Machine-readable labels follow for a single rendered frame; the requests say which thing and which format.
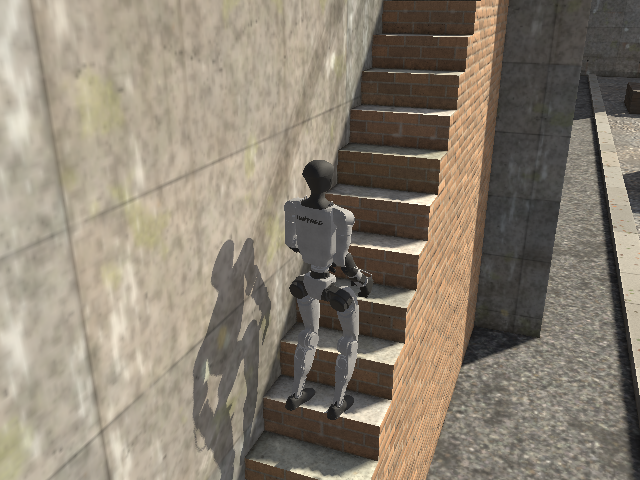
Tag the robot right foot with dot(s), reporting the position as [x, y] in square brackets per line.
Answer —
[334, 412]

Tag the robot left upper arm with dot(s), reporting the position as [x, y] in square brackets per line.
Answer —
[290, 225]

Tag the right robot hand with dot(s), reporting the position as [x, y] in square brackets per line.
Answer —
[366, 290]

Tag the robot right upper arm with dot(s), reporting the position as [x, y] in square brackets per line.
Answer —
[344, 220]

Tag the right robot thigh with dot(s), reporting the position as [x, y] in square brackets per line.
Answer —
[344, 301]

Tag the robot right forearm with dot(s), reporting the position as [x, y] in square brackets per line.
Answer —
[354, 275]

